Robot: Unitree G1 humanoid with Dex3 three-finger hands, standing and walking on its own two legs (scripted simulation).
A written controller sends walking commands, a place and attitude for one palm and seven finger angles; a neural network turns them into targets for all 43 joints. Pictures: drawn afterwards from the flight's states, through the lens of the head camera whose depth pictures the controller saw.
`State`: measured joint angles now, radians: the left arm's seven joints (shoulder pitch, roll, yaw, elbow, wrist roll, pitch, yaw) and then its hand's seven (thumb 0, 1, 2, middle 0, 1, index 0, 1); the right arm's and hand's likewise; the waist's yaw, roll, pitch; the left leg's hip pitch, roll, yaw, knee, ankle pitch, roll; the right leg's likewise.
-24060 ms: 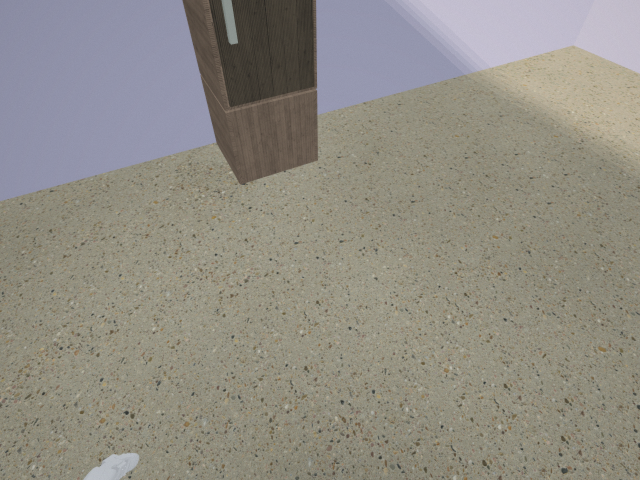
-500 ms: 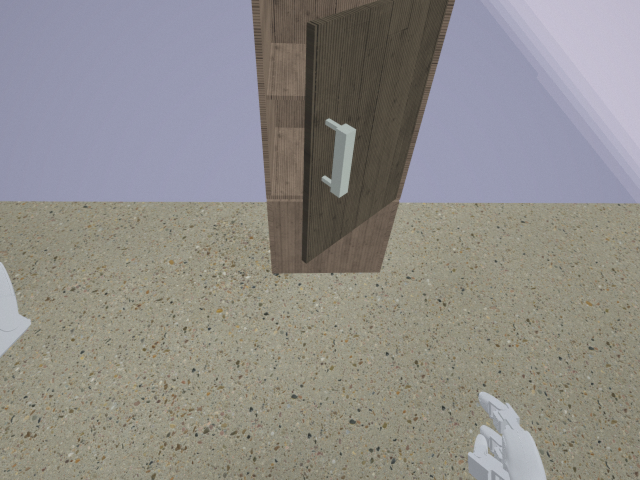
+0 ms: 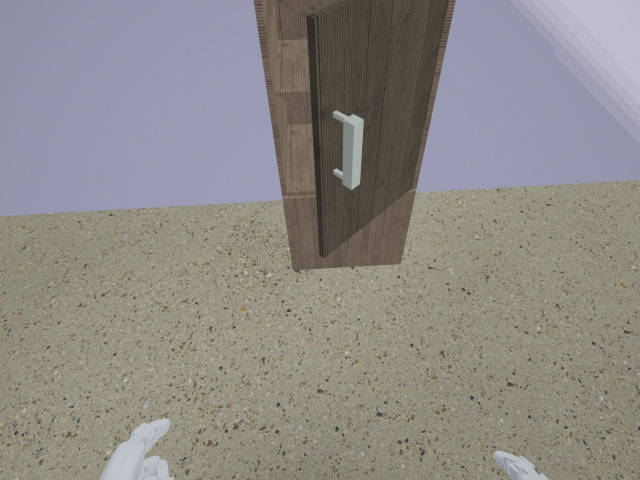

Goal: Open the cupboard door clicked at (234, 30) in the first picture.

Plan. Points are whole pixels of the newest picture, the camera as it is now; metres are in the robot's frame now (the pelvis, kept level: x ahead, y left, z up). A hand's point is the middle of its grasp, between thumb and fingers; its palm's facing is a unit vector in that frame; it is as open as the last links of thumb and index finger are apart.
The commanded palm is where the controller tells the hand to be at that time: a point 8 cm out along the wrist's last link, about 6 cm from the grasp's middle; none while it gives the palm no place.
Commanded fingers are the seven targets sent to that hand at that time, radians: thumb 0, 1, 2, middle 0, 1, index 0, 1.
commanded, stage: let the arm hang, fingers relaxed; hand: left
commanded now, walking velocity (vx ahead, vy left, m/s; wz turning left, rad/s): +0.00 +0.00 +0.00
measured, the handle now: (344, 150) +0.71 -0.03 +0.00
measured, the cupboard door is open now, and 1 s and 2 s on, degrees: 41 41 41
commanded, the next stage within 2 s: look to check the result in 0.88 s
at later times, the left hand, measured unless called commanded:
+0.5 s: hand out of the picture -0.02 +0.21 -0.15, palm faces +0.01 -0.96 -0.29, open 7.3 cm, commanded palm none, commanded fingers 0.00 0.90 0.90 -0.20 -0.30 -0.20 -0.30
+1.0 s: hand out of the picture +0.03 +0.18 -0.16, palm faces +0.01 -0.98 -0.21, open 7.3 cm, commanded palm none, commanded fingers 0.00 0.90 0.90 -0.20 -0.30 -0.20 -0.30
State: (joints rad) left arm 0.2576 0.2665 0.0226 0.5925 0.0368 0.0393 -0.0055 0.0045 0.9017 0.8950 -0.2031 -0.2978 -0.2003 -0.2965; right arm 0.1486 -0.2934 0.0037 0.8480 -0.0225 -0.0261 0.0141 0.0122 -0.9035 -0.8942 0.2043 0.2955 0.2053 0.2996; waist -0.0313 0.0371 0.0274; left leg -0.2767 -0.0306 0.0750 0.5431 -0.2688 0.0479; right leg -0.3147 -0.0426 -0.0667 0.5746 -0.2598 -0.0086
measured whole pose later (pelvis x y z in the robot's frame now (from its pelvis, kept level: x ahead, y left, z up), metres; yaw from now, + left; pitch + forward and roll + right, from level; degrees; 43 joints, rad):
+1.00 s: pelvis +0.01 -0.01 +0.01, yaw +1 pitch -2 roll +0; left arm 0.21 0.18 0.00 1.14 0.01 -0.01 0.02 0.00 0.91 0.89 -0.21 -0.30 -0.20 -0.30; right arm 0.24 -0.18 0.01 1.16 -0.02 -0.01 -0.02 0.01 -0.91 -0.89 0.20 0.30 0.20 0.30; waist -0.01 0.01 0.06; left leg -0.14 -0.02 0.05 0.36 -0.19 0.03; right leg -0.17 -0.02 -0.09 0.38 -0.18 -0.02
